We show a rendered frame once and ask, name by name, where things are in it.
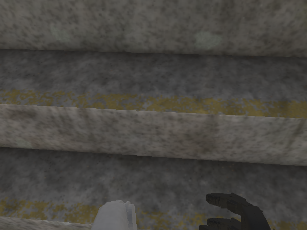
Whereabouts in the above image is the left robot thigh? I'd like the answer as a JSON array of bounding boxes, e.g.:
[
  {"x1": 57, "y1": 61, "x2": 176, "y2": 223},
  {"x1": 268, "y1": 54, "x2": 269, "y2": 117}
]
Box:
[{"x1": 90, "y1": 200, "x2": 137, "y2": 230}]

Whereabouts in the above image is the right robot hand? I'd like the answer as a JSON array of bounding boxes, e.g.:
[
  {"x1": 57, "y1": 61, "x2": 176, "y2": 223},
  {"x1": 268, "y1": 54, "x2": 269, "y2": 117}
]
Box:
[{"x1": 199, "y1": 193, "x2": 274, "y2": 230}]

